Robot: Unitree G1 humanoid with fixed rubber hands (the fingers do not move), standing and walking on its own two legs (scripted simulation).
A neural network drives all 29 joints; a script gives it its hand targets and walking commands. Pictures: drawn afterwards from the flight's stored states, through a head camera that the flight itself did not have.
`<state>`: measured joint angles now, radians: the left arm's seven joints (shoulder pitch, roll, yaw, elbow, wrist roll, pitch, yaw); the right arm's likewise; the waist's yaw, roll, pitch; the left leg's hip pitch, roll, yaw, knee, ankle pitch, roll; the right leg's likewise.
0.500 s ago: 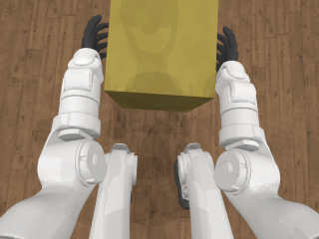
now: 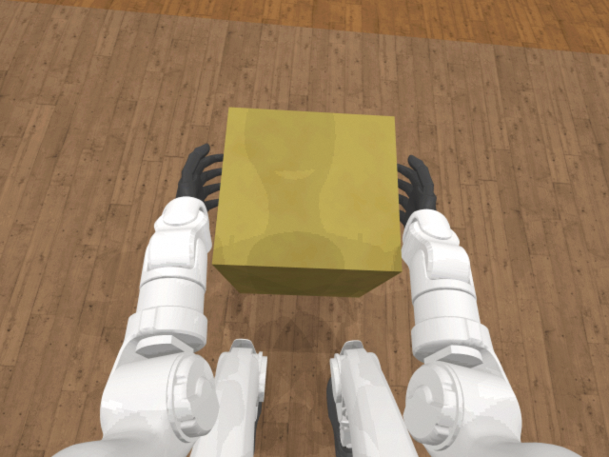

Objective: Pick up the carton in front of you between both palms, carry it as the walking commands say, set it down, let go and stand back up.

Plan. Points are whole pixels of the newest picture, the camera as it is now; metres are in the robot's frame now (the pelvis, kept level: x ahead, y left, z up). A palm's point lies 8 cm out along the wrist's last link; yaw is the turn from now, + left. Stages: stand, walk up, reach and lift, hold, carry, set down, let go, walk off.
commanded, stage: reach and lift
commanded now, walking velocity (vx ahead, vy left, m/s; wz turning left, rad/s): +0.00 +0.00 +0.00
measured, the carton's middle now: (305, 218) +0.45 +0.00 -0.09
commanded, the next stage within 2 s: hold in 1.78 s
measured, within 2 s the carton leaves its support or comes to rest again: neither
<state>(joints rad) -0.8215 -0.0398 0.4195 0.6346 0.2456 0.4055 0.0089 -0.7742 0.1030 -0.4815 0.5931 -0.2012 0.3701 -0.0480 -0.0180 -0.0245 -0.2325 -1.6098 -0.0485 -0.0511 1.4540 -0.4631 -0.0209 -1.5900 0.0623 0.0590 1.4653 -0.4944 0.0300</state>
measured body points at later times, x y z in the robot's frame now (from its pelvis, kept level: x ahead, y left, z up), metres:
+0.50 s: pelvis +0.04 -0.01 +0.13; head +0.12 -0.01 +0.58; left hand +0.40 +0.15 +0.11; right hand +0.40 -0.15 +0.11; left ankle +0.09 +0.12 -0.55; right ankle +0.08 -0.13 -0.55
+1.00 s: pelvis +0.06 -0.01 +0.18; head +0.03 +0.00 +0.63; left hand +0.36 +0.15 +0.20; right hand +0.37 -0.15 +0.20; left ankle +0.09 +0.12 -0.55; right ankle +0.08 -0.13 -0.55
